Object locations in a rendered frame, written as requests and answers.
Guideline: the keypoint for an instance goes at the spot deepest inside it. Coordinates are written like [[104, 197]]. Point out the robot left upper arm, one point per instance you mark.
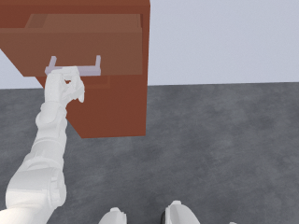
[[33, 195]]

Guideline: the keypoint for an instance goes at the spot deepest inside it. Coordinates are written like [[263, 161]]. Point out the cabinet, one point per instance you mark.
[[120, 112]]

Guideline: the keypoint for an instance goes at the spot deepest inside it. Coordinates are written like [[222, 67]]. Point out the left robot thigh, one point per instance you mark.
[[114, 217]]

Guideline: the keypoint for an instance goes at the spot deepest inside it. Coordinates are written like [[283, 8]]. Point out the right robot thigh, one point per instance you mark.
[[179, 214]]

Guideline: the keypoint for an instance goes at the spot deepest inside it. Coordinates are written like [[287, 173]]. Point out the drawer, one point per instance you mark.
[[76, 40]]

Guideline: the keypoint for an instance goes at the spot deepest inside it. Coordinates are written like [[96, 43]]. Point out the robot thigh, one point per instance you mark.
[[179, 214], [114, 217]]

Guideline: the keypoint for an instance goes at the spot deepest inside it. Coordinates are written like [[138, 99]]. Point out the left robot hand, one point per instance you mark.
[[56, 89]]

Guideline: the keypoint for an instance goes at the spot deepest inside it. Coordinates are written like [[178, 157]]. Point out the handle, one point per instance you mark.
[[84, 70], [97, 87]]

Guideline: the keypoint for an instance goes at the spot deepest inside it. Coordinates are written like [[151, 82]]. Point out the robot left forearm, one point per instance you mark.
[[48, 148]]

